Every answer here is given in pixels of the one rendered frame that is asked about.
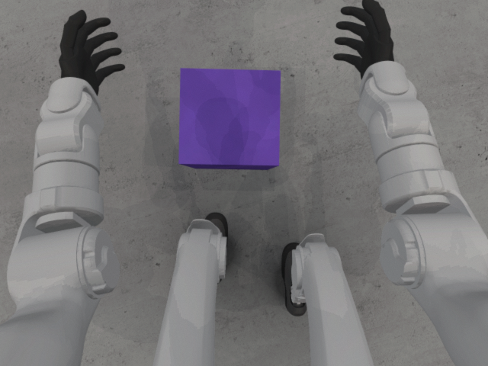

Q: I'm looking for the robot right thigh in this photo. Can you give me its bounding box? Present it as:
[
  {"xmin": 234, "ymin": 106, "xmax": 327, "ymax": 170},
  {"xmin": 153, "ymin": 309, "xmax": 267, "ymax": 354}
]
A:
[{"xmin": 292, "ymin": 242, "xmax": 374, "ymax": 366}]

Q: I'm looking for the robot left hand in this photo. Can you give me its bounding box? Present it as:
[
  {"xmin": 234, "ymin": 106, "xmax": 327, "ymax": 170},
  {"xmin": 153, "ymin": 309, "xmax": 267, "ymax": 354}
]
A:
[{"xmin": 59, "ymin": 10, "xmax": 125, "ymax": 96}]

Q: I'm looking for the left robot upper arm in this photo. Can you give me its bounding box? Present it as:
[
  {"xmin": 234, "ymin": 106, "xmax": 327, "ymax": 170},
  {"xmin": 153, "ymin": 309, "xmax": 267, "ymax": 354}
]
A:
[{"xmin": 0, "ymin": 226, "xmax": 120, "ymax": 366}]

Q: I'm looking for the carton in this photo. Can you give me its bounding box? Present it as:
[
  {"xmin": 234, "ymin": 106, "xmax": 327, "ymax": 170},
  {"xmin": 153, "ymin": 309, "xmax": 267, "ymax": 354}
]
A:
[{"xmin": 178, "ymin": 68, "xmax": 281, "ymax": 170}]

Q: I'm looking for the right robot upper arm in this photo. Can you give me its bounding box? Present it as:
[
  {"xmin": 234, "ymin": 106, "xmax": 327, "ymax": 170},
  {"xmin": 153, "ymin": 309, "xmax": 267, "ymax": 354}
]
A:
[{"xmin": 380, "ymin": 213, "xmax": 488, "ymax": 366}]

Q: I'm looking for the robot right forearm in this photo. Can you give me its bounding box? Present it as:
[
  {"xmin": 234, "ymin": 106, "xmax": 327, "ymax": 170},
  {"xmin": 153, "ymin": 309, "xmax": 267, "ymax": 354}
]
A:
[{"xmin": 357, "ymin": 61, "xmax": 488, "ymax": 244}]

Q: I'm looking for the robot right hand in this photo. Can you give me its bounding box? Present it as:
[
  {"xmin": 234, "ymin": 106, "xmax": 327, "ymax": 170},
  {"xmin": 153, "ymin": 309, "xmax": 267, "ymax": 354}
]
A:
[{"xmin": 333, "ymin": 0, "xmax": 394, "ymax": 80}]

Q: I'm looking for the robot left forearm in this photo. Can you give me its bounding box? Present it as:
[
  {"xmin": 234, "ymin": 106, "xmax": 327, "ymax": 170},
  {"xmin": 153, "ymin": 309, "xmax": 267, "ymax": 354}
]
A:
[{"xmin": 7, "ymin": 77, "xmax": 104, "ymax": 304}]

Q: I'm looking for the robot left shin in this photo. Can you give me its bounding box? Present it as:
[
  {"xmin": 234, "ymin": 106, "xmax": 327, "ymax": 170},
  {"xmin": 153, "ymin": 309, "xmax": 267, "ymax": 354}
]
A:
[{"xmin": 176, "ymin": 219, "xmax": 220, "ymax": 258}]

